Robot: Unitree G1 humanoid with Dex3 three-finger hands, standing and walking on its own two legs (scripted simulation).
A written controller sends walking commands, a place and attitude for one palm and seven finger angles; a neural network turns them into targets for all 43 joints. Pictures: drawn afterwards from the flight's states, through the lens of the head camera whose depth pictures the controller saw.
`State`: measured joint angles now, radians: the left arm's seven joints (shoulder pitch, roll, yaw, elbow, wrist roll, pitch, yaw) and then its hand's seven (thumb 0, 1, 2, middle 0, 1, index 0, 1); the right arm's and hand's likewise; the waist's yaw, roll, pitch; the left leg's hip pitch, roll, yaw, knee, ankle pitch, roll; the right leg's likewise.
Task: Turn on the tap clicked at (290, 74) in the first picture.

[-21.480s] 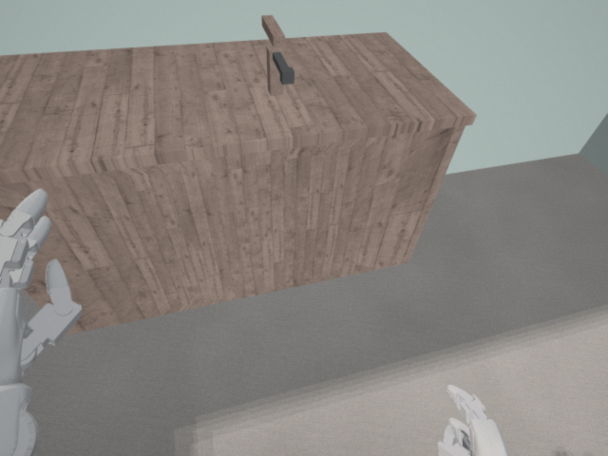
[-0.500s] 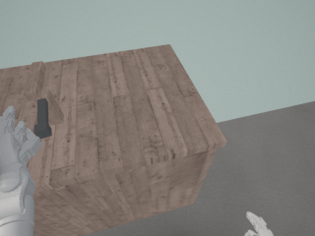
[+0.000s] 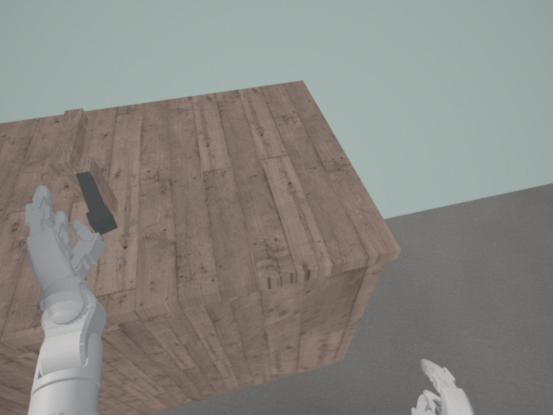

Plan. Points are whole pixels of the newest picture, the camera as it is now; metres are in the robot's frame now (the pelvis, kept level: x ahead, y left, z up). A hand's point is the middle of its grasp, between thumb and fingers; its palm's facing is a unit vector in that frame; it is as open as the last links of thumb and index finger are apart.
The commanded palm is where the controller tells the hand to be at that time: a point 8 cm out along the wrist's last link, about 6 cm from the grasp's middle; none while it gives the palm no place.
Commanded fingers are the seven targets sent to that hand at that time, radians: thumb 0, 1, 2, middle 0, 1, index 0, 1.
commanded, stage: push the lever round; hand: left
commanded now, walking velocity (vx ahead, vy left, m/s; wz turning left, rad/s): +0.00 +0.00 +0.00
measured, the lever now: (102, 220) +0.34 +0.29 +0.10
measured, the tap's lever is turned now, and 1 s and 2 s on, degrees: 19 47 71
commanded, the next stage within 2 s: none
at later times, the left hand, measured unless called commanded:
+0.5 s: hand (129, 225) +0.34 +0.25 +0.09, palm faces +0.70 -0.71 -0.06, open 7.7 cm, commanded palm +0.30 +0.27 +0.09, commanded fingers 0.00 0.90 0.90 -0.15 -0.15 -0.15 -0.15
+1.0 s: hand (150, 215) +0.36 +0.23 +0.09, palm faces +0.76 -0.64 -0.06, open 7.6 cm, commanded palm +0.32 +0.24 +0.09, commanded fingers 0.00 0.90 0.90 -0.15 -0.15 -0.15 -0.15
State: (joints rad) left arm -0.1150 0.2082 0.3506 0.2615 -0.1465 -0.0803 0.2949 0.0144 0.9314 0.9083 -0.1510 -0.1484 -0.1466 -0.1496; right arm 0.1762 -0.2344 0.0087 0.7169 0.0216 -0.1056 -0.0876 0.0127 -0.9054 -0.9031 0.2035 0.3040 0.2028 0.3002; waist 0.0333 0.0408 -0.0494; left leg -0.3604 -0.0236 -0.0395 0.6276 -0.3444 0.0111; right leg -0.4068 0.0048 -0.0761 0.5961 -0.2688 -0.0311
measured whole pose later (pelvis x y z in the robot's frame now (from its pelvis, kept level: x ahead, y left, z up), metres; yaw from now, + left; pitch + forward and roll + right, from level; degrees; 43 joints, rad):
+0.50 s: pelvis +0.00 +0.00 +0.00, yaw +0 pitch +4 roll -1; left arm -0.22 0.12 0.26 0.30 -0.06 -0.03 0.53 0.00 0.92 0.91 -0.15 -0.15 -0.15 -0.15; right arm 0.15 -0.22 0.00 0.74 0.00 -0.04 -0.08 0.01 -0.91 -0.90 0.20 0.30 0.20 0.30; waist 0.02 0.04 -0.05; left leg -0.35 -0.02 -0.04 0.61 -0.33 0.01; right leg -0.40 0.01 -0.08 0.58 -0.26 -0.03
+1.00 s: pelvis +0.01 +0.00 +0.00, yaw +0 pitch +4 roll +0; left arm -0.29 0.03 0.21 0.33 0.00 0.01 0.71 0.01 0.95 0.92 -0.15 -0.15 -0.15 -0.15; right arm 0.13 -0.21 -0.02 0.76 -0.03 0.00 -0.05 0.01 -0.91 -0.90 0.20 0.30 0.20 0.30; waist 0.03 0.04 -0.06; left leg -0.33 -0.02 -0.05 0.59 -0.34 0.01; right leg -0.37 0.01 -0.08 0.57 -0.27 -0.03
